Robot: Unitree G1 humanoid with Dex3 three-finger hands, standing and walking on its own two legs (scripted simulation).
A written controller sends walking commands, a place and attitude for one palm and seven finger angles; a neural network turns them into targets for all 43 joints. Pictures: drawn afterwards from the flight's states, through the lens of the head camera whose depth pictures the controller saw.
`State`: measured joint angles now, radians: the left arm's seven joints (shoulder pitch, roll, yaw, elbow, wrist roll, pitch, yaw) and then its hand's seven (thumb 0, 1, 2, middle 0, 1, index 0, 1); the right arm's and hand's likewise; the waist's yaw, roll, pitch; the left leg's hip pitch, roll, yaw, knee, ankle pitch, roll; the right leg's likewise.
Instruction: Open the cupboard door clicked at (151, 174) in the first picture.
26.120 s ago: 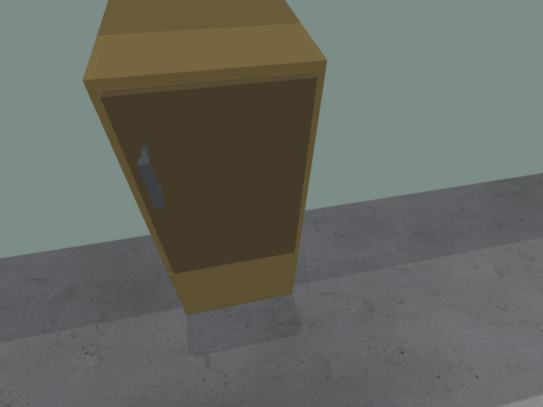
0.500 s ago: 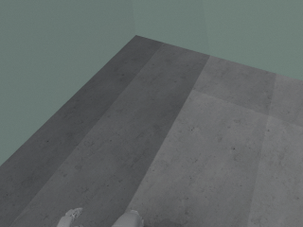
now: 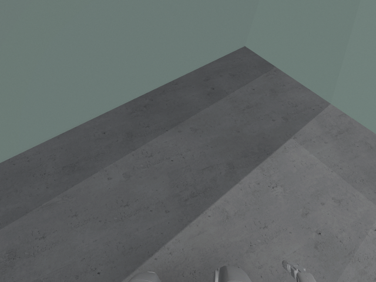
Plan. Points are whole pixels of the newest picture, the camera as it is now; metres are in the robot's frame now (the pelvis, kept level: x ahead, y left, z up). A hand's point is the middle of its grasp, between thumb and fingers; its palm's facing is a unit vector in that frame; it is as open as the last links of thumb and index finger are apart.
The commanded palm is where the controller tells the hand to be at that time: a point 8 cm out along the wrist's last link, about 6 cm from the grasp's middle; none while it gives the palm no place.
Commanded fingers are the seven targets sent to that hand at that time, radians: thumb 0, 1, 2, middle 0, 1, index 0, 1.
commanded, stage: turn to face it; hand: left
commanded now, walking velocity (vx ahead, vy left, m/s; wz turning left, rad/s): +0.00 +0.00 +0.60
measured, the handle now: out of the picture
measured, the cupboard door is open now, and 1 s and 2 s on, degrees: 48 48 48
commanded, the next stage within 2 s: none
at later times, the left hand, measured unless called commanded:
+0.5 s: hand out of the picture +0.04 +0.15 -0.15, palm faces +0.28 -0.93 -0.24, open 7.4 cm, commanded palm none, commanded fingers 0.00 0.90 0.90 -0.20 -0.30 -0.20 -0.30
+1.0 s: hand out of the picture +0.00 +0.21 -0.15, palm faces +0.56 -0.79 -0.25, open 7.4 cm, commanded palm none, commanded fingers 0.00 0.90 0.90 -0.20 -0.30 -0.20 -0.30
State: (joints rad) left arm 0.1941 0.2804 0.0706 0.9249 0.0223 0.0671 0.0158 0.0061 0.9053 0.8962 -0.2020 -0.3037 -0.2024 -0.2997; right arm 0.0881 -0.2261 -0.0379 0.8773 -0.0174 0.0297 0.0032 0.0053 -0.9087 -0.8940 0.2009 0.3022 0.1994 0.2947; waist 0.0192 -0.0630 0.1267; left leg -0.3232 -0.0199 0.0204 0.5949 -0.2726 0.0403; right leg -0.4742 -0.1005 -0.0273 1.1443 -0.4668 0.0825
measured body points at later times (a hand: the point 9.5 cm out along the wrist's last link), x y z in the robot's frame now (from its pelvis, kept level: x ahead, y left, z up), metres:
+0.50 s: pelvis +0.02 -0.05 +0.01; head +0.08 -0.05 +0.46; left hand +0.03 +0.20 -0.13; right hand +0.16 -0.29 -0.14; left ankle -0.03 +0.08 -0.66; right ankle +0.02 -0.17 -0.73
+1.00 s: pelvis +0.02 -0.03 +0.01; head +0.06 +0.02 +0.46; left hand -0.03 +0.25 -0.13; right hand +0.23 -0.20 -0.12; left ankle -0.01 +0.06 -0.73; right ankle +0.10 -0.18 -0.67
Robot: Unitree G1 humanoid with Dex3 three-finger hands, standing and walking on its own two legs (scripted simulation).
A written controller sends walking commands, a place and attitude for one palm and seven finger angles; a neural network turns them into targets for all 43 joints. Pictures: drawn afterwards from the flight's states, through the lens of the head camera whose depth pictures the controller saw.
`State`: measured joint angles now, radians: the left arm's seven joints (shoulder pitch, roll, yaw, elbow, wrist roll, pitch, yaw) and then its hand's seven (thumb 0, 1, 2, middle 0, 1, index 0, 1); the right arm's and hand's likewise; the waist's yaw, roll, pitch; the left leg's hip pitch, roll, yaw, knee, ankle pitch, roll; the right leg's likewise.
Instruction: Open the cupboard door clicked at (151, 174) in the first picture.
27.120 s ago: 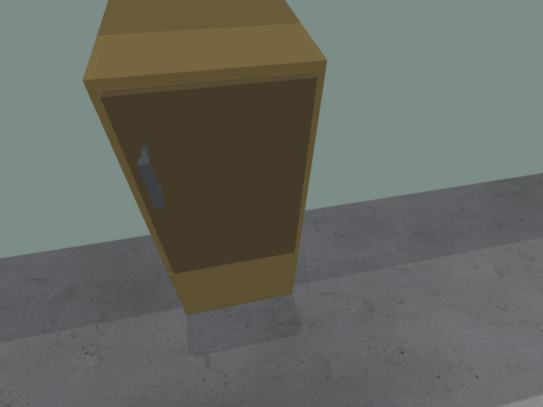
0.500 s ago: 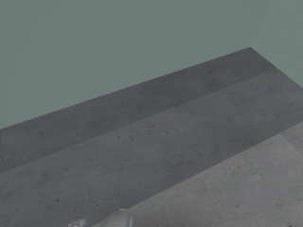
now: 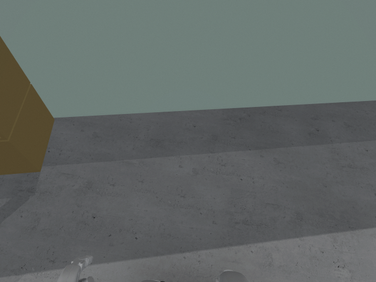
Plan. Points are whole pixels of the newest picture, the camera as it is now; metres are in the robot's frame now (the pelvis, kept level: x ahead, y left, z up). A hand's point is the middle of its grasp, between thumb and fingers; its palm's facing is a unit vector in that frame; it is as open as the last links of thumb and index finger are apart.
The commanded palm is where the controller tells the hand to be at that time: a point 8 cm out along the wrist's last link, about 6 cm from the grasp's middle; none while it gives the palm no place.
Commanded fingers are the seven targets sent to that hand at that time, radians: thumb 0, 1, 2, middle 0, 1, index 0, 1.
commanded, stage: turn to face it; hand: left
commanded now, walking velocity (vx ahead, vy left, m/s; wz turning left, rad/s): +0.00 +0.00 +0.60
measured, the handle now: out of the picture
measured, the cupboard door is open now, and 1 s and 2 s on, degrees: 48 48 48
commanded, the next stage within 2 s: take the last steps up to it in 1.36 s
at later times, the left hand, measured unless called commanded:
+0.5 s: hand out of the picture -0.01 +0.18 -0.18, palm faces +0.35 -0.91 -0.23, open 7.3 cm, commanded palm none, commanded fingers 0.00 0.90 0.90 -0.20 -0.30 -0.20 -0.30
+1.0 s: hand out of the picture +0.03 +0.22 -0.16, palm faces +0.55 -0.80 -0.24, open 7.4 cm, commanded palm none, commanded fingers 0.00 0.90 0.90 -0.20 -0.30 -0.20 -0.30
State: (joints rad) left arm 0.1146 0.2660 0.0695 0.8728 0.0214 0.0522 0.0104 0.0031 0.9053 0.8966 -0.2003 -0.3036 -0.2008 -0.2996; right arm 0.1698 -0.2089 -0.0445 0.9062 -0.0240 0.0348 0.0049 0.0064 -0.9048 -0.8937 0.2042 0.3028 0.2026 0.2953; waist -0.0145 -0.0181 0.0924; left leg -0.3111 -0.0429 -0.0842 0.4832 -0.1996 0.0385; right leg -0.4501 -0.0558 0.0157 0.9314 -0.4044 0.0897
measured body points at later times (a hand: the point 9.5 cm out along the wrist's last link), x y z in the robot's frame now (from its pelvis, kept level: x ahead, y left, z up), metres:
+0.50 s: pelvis +0.01 -0.03 -0.01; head +0.06 +0.01 +0.43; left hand -0.03 +0.22 -0.16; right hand +0.20 -0.24 -0.14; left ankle -0.01 +0.08 -0.73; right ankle -0.01 -0.15 -0.74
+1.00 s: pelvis +0.03 -0.02 +0.00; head +0.07 +0.01 +0.44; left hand +0.00 +0.26 -0.14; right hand +0.22 -0.20 -0.14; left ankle -0.01 +0.08 -0.74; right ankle +0.11 -0.15 -0.71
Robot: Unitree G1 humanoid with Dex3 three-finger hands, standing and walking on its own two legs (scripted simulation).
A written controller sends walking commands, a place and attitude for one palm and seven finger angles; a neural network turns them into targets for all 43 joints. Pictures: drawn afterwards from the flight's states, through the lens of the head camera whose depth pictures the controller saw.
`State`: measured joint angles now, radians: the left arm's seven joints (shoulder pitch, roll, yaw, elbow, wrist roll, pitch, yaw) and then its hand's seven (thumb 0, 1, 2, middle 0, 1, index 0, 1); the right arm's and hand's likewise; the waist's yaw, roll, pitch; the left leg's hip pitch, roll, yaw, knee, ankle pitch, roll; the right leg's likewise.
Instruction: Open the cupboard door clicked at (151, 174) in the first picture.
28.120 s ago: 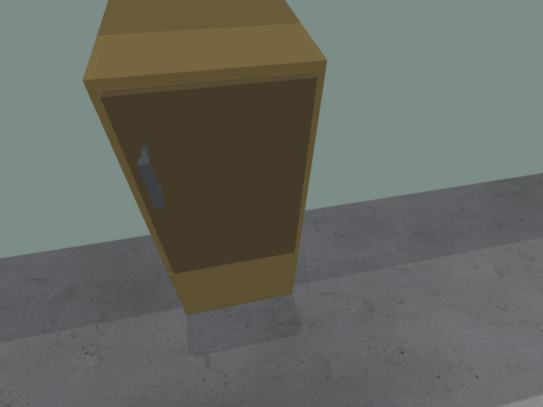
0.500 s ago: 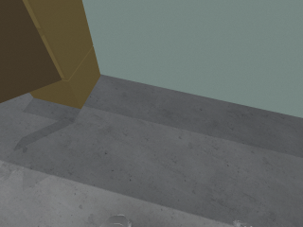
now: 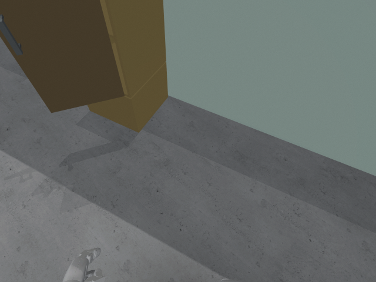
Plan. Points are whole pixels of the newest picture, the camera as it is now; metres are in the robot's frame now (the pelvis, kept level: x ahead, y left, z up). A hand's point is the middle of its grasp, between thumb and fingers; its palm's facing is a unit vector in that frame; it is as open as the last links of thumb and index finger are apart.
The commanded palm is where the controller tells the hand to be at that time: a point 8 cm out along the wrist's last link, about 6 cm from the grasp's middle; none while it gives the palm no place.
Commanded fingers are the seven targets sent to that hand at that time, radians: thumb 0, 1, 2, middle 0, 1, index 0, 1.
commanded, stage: turn to face it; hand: left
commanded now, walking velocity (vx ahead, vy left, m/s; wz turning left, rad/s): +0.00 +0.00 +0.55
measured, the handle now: (10, 35) +0.88 +0.66 +0.00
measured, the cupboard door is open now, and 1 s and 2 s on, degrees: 48 48 48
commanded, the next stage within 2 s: take the last steps up to it in 0.36 s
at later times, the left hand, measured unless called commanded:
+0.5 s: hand out of the picture -0.04 +0.21 -0.20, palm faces +0.32 -0.92 -0.21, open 7.4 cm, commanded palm none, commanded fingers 0.00 0.90 0.90 -0.20 -0.30 -0.20 -0.30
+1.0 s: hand out of the picture +0.11 +0.23 -0.16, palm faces +0.34 -0.91 -0.21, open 7.4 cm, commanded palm none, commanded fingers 0.00 0.90 0.90 -0.20 -0.30 -0.20 -0.30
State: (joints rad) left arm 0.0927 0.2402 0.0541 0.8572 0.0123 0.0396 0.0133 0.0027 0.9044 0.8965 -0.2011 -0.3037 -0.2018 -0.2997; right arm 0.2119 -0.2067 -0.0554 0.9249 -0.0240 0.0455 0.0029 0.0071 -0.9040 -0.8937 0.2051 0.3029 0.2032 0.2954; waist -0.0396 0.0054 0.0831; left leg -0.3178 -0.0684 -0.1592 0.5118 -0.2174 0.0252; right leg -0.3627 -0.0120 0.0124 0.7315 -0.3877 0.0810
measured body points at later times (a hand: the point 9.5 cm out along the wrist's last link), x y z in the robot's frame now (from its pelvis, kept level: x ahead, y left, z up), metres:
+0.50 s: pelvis +0.01 +0.01 -0.02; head +0.04 +0.06 +0.43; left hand -0.06 +0.26 -0.18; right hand +0.20 -0.20 -0.13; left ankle -0.01 +0.10 -0.74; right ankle -0.01 -0.14 -0.72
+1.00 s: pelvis +0.07 +0.02 -0.01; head +0.09 +0.01 +0.44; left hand +0.09 +0.28 -0.14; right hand +0.10 -0.22 -0.17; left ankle -0.01 +0.10 -0.72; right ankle +0.13 -0.06 -0.74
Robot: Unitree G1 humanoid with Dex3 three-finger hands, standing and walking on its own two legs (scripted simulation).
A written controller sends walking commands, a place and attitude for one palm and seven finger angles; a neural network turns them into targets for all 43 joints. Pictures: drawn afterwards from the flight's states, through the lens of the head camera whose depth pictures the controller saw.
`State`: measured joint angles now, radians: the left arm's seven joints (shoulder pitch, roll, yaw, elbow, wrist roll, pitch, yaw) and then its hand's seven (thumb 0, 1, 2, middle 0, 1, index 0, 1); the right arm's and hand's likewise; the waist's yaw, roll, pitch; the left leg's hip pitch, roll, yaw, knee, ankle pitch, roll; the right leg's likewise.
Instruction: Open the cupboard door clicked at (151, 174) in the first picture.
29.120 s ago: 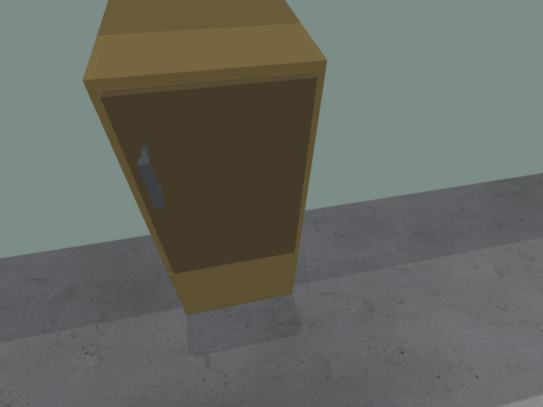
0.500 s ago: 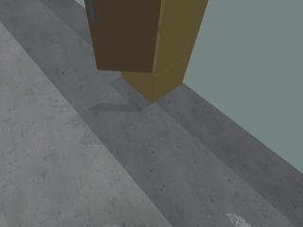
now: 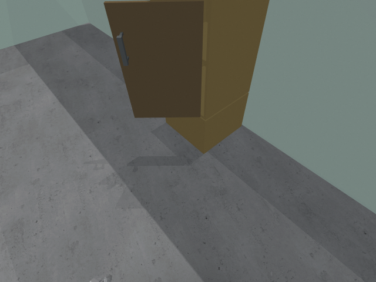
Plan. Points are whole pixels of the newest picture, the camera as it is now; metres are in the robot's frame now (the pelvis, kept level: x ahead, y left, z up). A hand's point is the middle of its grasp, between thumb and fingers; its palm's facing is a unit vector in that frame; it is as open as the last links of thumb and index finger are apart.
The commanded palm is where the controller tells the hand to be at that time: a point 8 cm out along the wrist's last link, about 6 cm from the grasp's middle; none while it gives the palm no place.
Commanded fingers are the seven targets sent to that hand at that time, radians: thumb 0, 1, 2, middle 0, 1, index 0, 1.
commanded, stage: take the last steps up to it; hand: left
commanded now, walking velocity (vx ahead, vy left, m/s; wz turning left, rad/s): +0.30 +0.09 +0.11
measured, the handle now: (123, 49) +0.98 +0.31 +0.01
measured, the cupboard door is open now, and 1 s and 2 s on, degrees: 48 48 48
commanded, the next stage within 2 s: come to a stop and stand still in 0.96 s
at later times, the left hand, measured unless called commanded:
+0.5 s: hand out of the picture +0.07 +0.23 -0.19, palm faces +0.14 -0.98 -0.13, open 7.4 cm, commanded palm none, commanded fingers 0.00 0.90 0.90 -0.20 -0.30 -0.20 -0.30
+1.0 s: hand (123, 177) +0.45 +0.23 -0.16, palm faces -0.06 -0.98 -0.20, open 7.4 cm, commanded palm none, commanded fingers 0.00 0.90 0.90 -0.20 -0.30 -0.20 -0.30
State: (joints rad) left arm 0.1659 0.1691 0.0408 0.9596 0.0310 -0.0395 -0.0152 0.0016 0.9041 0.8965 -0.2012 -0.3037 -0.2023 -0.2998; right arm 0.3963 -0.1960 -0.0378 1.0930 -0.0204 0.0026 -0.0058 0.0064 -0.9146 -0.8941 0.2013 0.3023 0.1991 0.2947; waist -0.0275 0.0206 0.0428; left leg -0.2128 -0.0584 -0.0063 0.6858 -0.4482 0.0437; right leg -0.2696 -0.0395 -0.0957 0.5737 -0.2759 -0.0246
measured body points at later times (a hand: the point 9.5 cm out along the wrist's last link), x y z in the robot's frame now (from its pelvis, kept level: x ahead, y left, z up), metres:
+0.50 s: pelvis +0.16 +0.08 -0.01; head +0.19 +0.10 +0.44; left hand +0.07 +0.28 -0.17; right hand +0.29 -0.14 -0.14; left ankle +0.22 +0.17 -0.73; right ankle +0.06 -0.07 -0.66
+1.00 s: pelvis +0.33 +0.06 +0.00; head +0.36 +0.05 +0.45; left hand +0.45 +0.28 -0.14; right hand +0.23 -0.14 -0.16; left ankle +0.23 +0.17 -0.70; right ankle +0.37 -0.04 -0.73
